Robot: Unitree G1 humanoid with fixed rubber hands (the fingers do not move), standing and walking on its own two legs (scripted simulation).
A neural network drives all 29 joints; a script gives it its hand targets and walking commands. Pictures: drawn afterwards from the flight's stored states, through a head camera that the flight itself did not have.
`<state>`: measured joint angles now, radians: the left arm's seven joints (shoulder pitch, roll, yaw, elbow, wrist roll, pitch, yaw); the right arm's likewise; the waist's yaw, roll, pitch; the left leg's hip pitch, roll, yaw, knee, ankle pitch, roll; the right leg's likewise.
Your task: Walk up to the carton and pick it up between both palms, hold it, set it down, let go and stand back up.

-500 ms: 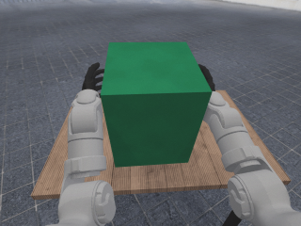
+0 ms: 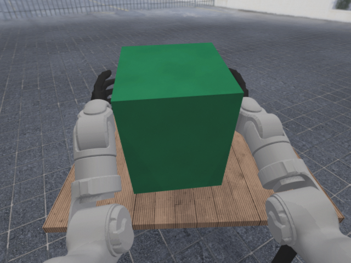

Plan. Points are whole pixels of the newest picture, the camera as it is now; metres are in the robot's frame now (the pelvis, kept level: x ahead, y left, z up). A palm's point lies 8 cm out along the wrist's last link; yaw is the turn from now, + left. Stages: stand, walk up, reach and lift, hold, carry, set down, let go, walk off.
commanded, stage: hold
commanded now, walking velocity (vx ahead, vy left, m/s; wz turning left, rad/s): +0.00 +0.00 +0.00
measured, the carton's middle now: (173, 117) +0.37 +0.01 +0.22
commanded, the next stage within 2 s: none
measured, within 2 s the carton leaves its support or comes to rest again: neither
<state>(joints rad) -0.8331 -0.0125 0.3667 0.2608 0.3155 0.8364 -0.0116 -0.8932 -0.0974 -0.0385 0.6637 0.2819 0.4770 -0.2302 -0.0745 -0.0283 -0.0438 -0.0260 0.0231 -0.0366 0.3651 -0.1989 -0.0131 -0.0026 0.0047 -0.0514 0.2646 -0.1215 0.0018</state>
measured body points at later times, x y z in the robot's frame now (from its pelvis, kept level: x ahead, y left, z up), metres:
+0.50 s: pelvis +0.00 +0.00 +0.00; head -0.06 +0.02 +0.45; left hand +0.39 +0.15 +0.25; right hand +0.39 -0.15 +0.24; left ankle +0.01 +0.12 -0.75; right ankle +0.03 -0.12 -0.75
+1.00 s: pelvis +0.00 +0.00 +0.00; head -0.06 +0.03 +0.45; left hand +0.38 +0.15 +0.25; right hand +0.39 -0.14 +0.24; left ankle +0.01 +0.12 -0.75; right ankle +0.03 -0.12 -0.75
